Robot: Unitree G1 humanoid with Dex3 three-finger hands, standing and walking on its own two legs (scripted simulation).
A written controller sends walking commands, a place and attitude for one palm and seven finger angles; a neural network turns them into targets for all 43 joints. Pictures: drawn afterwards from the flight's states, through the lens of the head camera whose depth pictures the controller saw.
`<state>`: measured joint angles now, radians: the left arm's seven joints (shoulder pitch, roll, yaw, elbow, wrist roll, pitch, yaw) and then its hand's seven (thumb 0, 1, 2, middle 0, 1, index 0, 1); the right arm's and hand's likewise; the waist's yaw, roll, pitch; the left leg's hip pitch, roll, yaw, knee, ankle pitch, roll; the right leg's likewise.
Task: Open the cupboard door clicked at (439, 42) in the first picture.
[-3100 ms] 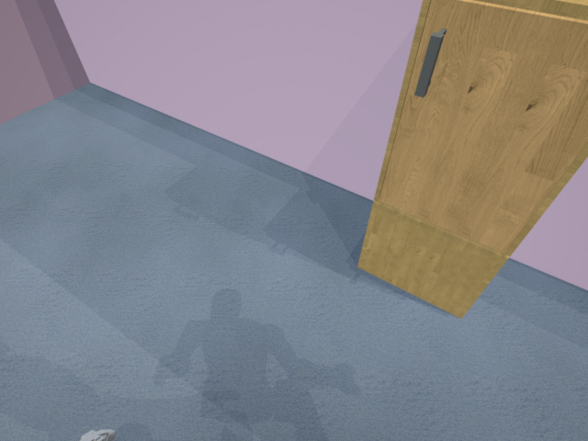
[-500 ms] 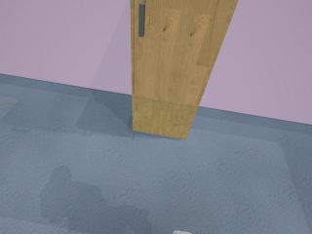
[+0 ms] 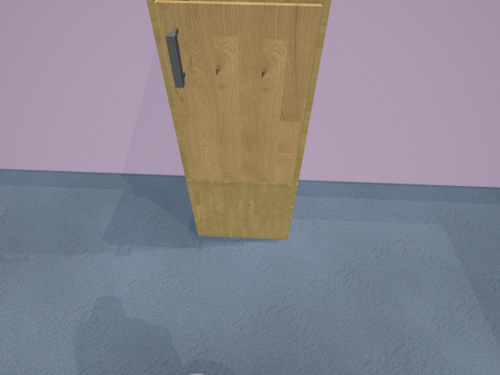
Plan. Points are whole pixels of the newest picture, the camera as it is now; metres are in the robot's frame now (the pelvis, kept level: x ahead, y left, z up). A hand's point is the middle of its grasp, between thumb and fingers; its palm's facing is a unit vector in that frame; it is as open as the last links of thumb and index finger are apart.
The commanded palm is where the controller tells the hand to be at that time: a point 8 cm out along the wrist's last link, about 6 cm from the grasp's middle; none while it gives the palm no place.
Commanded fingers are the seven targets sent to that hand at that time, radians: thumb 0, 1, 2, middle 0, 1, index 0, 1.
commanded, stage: take the last steps up to it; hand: left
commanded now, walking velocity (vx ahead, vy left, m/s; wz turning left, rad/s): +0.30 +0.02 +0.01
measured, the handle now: (177, 58) +0.81 +0.22 +0.13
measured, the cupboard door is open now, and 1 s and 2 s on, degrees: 0 0 0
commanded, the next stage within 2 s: come to a stop and stand still in 0.44 s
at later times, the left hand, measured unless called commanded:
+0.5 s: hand (136, 350) +0.21 +0.23 -0.17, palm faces +0.04 -0.98 -0.19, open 7.3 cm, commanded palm none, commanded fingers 0.00 0.90 0.90 -0.20 -0.30 -0.20 -0.30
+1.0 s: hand (139, 297) +0.31 +0.26 -0.18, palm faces +0.07 -0.97 -0.24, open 7.3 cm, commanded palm none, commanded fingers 0.00 0.90 0.90 -0.20 -0.30 -0.20 -0.30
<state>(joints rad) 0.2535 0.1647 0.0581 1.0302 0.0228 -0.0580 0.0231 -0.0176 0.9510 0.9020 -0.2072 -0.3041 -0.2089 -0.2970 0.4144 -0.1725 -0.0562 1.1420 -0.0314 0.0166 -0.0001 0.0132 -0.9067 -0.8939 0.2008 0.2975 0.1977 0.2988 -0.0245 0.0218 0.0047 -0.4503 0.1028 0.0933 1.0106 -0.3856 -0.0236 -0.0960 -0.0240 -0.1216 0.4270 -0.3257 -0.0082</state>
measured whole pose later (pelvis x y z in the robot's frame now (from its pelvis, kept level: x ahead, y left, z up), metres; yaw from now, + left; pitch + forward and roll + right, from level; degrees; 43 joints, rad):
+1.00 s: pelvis +0.25 +0.06 -0.01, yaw +1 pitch +0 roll +0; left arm 0.15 0.17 0.06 1.00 0.04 0.03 0.04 0.01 0.91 0.90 -0.21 -0.30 -0.21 -0.30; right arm 0.13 -0.20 -0.07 1.00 -0.01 0.04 -0.02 0.01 -0.91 -0.89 0.20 0.30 0.20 0.30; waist 0.02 0.00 0.10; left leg -0.37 0.03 0.04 0.81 -0.41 -0.05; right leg -0.31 -0.10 -0.14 0.53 -0.21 0.01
